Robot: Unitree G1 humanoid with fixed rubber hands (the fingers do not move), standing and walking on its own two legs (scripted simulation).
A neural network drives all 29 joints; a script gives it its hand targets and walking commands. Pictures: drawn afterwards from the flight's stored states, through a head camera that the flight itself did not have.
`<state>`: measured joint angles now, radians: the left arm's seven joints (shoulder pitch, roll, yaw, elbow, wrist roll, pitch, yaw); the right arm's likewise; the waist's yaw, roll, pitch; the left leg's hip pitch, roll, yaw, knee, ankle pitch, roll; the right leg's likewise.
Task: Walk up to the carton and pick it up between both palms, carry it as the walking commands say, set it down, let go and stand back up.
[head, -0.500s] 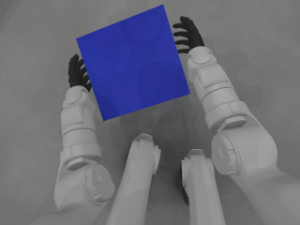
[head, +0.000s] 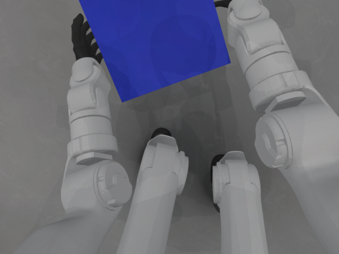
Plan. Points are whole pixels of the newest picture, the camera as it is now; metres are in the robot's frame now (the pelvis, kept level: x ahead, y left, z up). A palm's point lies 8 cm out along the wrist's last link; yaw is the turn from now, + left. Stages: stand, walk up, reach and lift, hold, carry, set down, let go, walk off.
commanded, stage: set down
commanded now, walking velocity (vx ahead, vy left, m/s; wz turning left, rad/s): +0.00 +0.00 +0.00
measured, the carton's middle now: (164, 36) +0.52 +0.15 -0.24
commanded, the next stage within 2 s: none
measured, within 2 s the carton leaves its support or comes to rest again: neither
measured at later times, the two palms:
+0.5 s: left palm (99, 55) +0.45 +0.27 -0.19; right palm (237, 4) +0.59 +0.01 -0.19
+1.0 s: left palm (101, 62) +0.44 +0.27 -0.21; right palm (235, 10) +0.58 +0.01 -0.19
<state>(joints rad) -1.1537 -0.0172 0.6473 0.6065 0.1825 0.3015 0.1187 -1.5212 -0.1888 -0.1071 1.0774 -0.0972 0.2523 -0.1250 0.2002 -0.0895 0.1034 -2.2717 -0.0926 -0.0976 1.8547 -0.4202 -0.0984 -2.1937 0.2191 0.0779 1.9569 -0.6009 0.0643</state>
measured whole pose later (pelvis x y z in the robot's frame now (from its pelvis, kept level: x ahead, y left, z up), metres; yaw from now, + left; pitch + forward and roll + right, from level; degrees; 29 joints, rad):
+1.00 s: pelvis +0.00 -0.01 -0.03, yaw +0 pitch +43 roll +4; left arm -1.30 0.06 0.69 0.82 0.20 0.25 0.04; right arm -1.66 -0.26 -0.02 1.24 -0.07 0.22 -0.11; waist 0.24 -0.11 0.28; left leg -2.28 0.01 -0.04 1.98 -0.46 -0.08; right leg -2.24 0.23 0.07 2.10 -0.61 0.03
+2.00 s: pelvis -0.01 -0.01 -0.04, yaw +1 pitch +41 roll +5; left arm -1.36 0.13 0.66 0.93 0.16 0.15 -0.01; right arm -1.69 -0.30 0.03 1.21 -0.03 0.17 -0.07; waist 0.26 -0.08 0.37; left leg -2.26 0.03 -0.01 2.01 -0.46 -0.07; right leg -2.24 0.18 0.05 2.14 -0.61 0.00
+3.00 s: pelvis -0.01 +0.00 +0.01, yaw +3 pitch +39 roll +1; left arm -1.23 0.22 0.40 0.83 -0.12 0.16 0.13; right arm -1.55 -0.39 0.06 1.03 0.09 0.24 -0.08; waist 0.22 -0.05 0.28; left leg -2.14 -0.02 -0.01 1.86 -0.41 -0.03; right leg -2.05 0.06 0.02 2.00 -0.63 0.00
